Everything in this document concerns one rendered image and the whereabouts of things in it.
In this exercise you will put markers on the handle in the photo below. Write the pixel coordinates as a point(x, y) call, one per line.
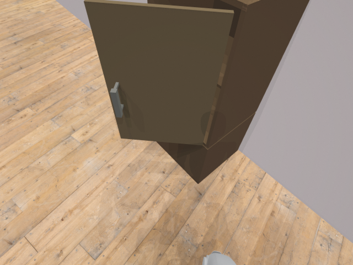
point(118, 107)

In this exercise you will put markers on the robot right thigh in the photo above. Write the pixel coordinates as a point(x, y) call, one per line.
point(217, 259)

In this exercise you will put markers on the cupboard door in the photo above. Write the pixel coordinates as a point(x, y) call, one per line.
point(167, 60)

